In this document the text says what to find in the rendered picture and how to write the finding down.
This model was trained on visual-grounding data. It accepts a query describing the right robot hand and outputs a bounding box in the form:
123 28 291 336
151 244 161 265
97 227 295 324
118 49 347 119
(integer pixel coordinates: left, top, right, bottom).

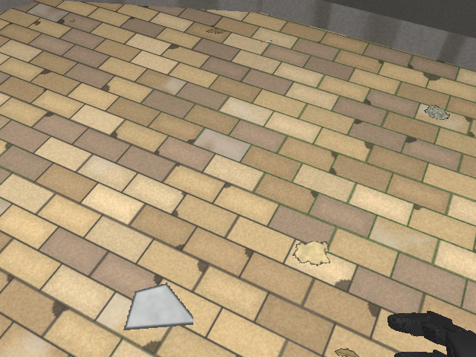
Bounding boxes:
387 311 476 357

